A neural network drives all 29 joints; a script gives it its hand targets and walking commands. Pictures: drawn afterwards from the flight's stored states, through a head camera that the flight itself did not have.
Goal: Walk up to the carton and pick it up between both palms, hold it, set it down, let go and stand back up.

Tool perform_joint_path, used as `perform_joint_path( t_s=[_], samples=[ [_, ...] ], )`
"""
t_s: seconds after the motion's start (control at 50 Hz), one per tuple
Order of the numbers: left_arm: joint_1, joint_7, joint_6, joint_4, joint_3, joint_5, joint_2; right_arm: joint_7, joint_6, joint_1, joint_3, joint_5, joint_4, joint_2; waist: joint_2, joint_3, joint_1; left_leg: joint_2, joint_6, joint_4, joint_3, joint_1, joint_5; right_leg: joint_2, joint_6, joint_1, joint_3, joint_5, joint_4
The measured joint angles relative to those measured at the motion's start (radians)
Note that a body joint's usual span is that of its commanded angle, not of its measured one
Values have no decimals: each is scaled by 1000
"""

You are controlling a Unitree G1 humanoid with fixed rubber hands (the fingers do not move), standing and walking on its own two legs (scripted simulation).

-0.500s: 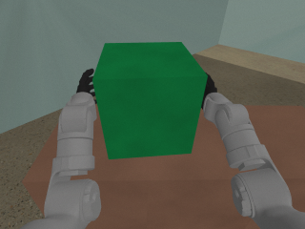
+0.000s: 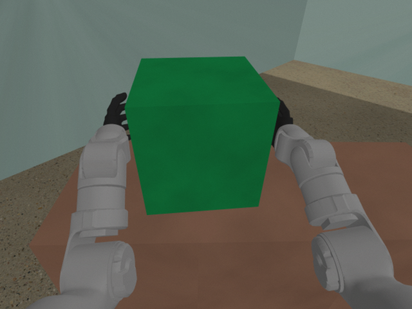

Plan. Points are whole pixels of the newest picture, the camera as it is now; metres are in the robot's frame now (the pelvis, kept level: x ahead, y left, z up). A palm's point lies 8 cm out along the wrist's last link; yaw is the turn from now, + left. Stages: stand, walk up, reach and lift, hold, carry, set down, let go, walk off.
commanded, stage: hold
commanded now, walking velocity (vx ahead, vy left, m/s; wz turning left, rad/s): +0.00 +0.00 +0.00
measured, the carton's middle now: (198, 131) +0.40 +0.01 +0.21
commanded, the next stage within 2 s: set down in 0.42 s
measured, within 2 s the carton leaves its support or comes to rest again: neither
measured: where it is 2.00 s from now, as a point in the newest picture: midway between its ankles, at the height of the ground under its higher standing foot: outside the picture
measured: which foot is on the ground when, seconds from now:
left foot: down 0.00-1.00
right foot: down 0.00-1.00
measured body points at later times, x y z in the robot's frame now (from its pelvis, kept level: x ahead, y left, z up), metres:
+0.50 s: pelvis +0.00 +0.00 +0.00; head -0.09 +0.02 +0.44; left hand +0.37 +0.17 +0.23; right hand +0.38 -0.15 +0.23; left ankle +0.03 +0.12 -0.75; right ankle +0.00 -0.12 -0.75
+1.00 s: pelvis +0.01 +0.00 +0.00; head -0.07 +0.03 +0.44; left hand +0.39 +0.19 +0.21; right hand +0.40 -0.13 +0.19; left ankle +0.03 +0.12 -0.75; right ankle +0.00 -0.12 -0.75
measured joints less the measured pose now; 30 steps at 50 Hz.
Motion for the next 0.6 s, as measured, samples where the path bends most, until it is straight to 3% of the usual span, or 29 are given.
perform_joint_path(
  t_s=[0.44,0.6],
  samples=[
    [-3,0,-5,7,4,-2,1,2,-5,-3,0,-5,8,2,-1,-1,2,1,-1,1,1,-2,0,1,-1,-4,1,0,3],
    [-1,-9,-30,51,33,21,-4,38,-43,-26,-1,-62,95,25,-4,11,1,-9,2,-11,-2,42,-2,-9,-1,34,-4,-16,10]
  ],
)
